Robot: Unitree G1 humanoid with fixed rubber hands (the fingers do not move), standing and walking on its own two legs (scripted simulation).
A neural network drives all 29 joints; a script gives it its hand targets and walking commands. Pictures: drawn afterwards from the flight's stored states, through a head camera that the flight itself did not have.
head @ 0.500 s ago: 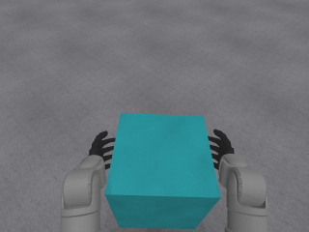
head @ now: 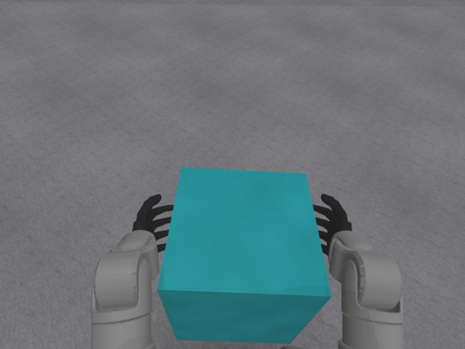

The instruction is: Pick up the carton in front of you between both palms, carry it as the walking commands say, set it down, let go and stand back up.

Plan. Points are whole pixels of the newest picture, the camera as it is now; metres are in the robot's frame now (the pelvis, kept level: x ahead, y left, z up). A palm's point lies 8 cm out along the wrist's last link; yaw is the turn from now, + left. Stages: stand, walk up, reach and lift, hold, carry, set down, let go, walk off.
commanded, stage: carry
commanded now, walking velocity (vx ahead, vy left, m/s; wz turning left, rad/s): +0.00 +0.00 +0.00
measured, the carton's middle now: (238, 260) +0.27 +0.00 -0.01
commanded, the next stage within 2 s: hold in 1.84 s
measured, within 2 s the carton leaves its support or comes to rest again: neither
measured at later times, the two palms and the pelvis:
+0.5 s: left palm (173, 135) +0.49 +0.13 +0.08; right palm (319, 135) +0.50 -0.17 +0.08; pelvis +0.23 -0.03 -0.01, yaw +3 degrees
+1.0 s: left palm (163, 137) +0.50 +0.16 +0.06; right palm (305, 133) +0.52 -0.14 +0.06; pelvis +0.25 -0.01 -0.02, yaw +4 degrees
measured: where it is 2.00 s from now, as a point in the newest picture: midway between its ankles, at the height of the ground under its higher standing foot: outside the picture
